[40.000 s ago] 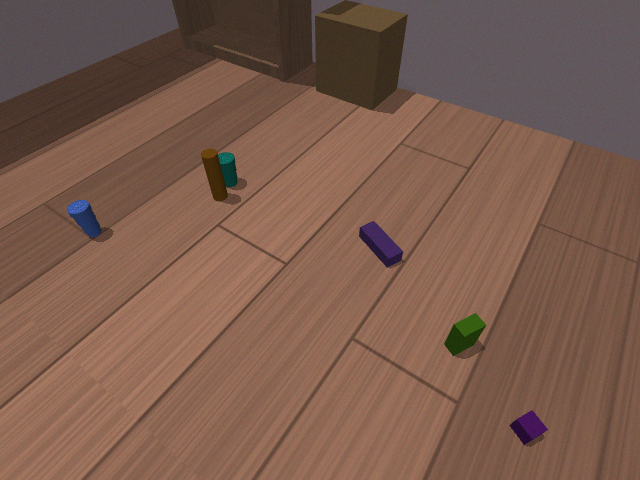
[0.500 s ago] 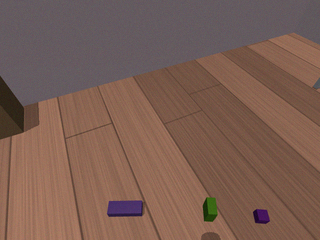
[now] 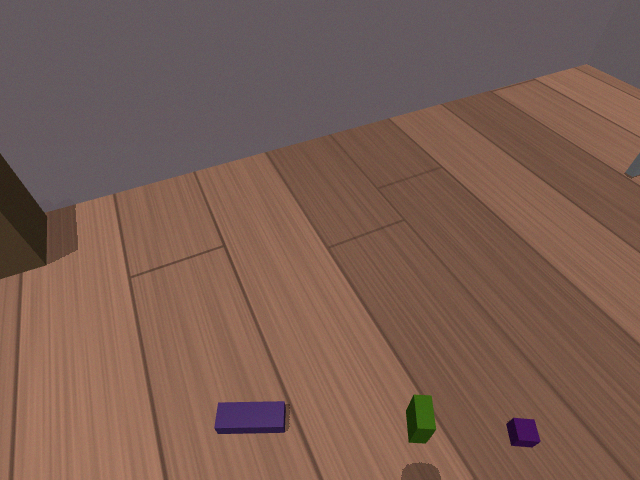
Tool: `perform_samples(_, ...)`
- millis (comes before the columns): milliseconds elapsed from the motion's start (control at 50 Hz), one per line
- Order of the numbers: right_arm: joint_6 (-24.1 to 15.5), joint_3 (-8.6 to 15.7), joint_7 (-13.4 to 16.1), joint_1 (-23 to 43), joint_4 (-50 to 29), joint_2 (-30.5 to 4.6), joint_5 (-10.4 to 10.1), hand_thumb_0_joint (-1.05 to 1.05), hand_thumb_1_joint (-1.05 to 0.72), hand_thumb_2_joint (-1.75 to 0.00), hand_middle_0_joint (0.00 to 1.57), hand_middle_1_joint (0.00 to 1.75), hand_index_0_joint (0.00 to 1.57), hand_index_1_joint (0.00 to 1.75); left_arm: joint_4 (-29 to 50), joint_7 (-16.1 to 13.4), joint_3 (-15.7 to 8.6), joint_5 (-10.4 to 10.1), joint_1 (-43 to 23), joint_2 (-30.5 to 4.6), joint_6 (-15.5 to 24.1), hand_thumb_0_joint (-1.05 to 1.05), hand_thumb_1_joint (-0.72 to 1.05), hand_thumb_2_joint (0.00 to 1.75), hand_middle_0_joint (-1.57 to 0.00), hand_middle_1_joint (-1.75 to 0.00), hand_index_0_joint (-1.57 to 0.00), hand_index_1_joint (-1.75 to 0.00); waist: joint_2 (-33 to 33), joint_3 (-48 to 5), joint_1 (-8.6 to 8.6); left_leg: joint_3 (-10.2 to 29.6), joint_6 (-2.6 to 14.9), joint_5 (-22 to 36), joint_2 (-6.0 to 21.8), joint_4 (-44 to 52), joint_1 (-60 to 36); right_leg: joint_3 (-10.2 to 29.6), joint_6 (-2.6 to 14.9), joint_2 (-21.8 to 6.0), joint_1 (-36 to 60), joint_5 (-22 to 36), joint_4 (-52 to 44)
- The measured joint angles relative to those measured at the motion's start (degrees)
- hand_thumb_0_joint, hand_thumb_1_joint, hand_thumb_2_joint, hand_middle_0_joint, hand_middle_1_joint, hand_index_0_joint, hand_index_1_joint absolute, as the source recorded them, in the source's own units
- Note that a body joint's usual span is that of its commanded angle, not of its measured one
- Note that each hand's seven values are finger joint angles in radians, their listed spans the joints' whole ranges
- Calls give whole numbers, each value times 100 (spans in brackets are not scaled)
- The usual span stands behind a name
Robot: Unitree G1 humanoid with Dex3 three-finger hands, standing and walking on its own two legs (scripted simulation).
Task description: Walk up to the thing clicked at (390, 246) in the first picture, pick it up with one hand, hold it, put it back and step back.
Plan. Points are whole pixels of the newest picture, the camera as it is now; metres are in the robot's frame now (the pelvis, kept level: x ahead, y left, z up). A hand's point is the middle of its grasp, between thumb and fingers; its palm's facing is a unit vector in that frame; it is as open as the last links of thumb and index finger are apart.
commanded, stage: stand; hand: left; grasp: from above
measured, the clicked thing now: (251, 417) +0.43 +0.23 -0.75
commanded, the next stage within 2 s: rise first in 0.62 s
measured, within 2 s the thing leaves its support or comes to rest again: neither
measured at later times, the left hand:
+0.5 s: hand out of the picture +0.06 +0.26 -0.16, palm faces -0.04 -0.94 -0.35, open 7.4 cm
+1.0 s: hand out of the picture +0.16 +0.25 -0.17, palm faces -0.05 -0.93 -0.36, open 9.7 cm
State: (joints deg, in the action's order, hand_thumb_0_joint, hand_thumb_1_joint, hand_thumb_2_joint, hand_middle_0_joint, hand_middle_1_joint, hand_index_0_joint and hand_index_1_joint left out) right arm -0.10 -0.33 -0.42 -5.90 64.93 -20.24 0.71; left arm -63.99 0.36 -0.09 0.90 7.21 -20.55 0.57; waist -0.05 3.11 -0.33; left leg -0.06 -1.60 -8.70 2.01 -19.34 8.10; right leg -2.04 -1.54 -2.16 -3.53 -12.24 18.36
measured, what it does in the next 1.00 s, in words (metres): stands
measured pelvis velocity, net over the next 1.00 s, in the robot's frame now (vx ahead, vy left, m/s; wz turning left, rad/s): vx -0.01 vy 0.00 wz -0.02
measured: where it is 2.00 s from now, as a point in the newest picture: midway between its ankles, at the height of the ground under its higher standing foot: outside the picture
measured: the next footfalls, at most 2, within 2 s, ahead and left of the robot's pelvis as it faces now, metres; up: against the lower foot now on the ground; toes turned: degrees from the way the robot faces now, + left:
none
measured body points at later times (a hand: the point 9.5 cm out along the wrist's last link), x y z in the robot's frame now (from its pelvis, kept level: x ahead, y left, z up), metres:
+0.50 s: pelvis +0.00 +0.00 +0.00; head +0.01 +0.00 +0.45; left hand +0.07 +0.31 -0.13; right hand +0.07 -0.30 -0.13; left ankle +0.02 +0.14 -0.75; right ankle -0.02 -0.13 -0.75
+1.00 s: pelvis -0.01 +0.00 -0.02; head +0.05 +0.01 +0.43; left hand +0.16 +0.30 -0.15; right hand +0.08 -0.27 -0.14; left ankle +0.02 +0.14 -0.75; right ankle -0.02 -0.13 -0.75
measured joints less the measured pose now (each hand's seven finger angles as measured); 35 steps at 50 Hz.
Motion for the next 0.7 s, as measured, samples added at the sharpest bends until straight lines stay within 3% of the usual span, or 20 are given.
perform_samples(700,5,21,5,-10,-6,-6,-4,1,-90,-90,20,30,20,30,8,-11,2,5,55,6,-2,1,90,90,-21,-30,-20,-30,10,13,6,-9,-5,-18,3,5,-28,9,5,0,13,-28,19)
